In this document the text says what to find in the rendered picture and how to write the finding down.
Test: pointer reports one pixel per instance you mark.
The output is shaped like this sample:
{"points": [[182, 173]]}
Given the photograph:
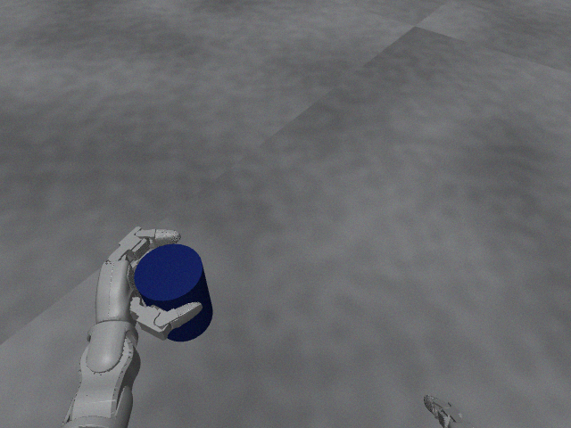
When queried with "left robot arm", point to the left robot arm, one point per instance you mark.
{"points": [[108, 367]]}

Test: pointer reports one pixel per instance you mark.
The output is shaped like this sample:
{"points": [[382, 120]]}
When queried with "can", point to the can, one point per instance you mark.
{"points": [[171, 276]]}

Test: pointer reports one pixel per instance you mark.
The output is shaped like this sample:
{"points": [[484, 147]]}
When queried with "right robot hand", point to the right robot hand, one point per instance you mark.
{"points": [[449, 416]]}

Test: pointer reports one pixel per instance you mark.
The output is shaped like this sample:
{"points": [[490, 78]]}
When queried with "left robot hand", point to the left robot hand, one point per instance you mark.
{"points": [[117, 297]]}

